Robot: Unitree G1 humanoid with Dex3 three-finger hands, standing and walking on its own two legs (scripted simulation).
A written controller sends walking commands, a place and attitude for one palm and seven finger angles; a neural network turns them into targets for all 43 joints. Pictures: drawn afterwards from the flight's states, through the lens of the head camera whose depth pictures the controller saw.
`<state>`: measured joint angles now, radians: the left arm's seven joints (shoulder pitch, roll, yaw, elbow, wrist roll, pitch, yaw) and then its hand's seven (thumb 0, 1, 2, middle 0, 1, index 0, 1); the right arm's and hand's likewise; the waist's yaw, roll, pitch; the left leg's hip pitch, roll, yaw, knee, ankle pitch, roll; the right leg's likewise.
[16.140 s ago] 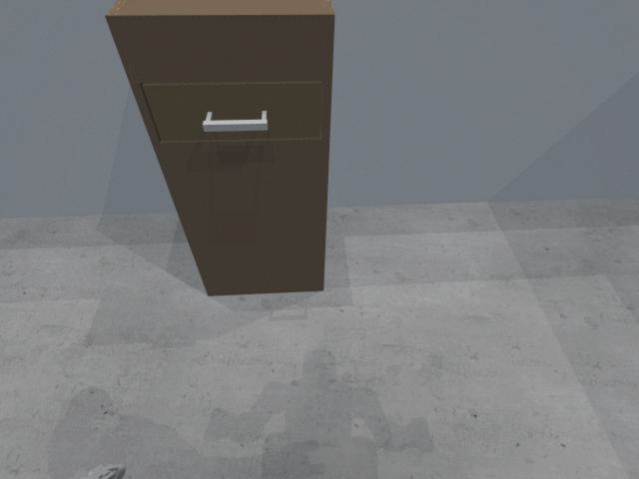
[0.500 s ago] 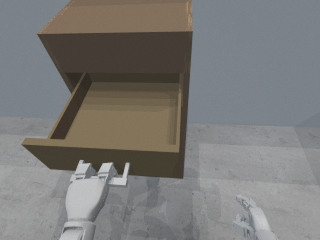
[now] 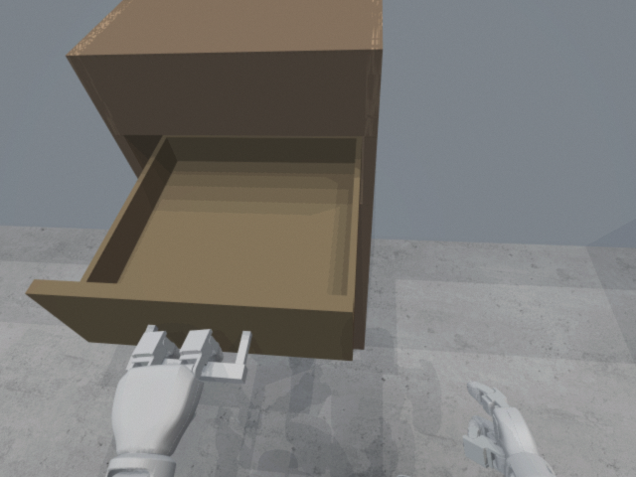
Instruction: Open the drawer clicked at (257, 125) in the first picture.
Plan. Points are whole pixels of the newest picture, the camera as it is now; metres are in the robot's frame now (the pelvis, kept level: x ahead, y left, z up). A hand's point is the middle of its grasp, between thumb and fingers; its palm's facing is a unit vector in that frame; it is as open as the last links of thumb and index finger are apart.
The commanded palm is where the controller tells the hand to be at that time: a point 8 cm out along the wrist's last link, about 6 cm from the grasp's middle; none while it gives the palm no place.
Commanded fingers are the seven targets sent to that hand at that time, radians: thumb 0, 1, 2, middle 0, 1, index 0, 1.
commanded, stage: open the thumb to release the handle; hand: left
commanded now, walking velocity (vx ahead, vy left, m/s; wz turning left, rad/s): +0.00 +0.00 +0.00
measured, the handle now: (192, 353) +0.25 +0.19 +0.03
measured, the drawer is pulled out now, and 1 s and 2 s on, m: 0.30 0.30 0.30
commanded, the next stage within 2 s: lift the hand off the handle in 0.42 s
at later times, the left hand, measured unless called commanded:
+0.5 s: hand (180, 404) +0.20 +0.19 +0.00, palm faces +0.04 -0.14 -0.99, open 13.1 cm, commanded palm +0.17 +0.19 +0.05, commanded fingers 0.00 -0.50 0.30 -0.30 -1.20 -0.30 -1.20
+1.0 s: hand (186, 391) +0.21 +0.18 +0.02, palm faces +0.08 -0.13 -0.99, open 13.6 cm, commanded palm +0.17 +0.18 +0.08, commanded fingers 0.00 -0.50 0.30 -0.30 -1.20 -0.30 -1.20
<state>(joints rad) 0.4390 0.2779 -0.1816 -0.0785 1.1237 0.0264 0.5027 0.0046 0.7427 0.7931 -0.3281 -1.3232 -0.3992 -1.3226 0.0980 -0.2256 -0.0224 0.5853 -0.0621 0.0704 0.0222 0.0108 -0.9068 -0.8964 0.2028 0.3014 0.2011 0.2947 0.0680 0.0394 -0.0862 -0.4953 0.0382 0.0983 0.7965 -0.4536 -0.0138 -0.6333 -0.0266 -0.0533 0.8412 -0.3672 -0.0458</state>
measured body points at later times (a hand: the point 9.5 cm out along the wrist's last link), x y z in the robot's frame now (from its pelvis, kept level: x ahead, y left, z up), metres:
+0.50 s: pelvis -0.01 +0.01 +0.00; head +0.03 -0.03 +0.45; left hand +0.19 +0.20 +0.06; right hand +0.22 -0.19 -0.10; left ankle -0.03 +0.13 -0.70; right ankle +0.03 -0.09 -0.70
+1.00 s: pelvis -0.01 +0.01 +0.01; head +0.02 -0.03 +0.45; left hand +0.20 +0.19 +0.07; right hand +0.20 -0.20 -0.10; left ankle -0.04 +0.13 -0.70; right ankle +0.03 -0.09 -0.70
